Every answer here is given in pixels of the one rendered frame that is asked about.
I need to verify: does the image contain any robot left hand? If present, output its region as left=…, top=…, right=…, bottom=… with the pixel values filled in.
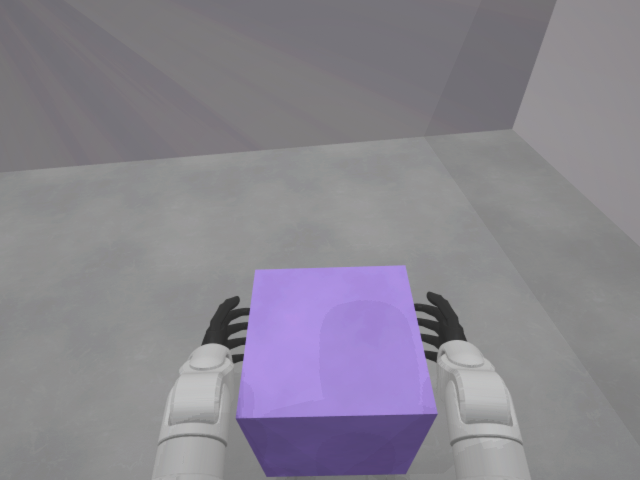
left=201, top=296, right=250, bottom=363

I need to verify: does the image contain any robot left forearm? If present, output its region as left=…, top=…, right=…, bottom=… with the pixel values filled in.
left=151, top=343, right=234, bottom=480

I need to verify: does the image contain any robot right forearm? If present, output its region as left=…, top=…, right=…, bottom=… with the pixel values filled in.
left=436, top=340, right=531, bottom=480

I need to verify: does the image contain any robot right hand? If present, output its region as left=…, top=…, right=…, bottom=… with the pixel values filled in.
left=414, top=292, right=467, bottom=363

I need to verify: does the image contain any carton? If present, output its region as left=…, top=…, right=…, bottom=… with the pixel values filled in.
left=236, top=265, right=438, bottom=477

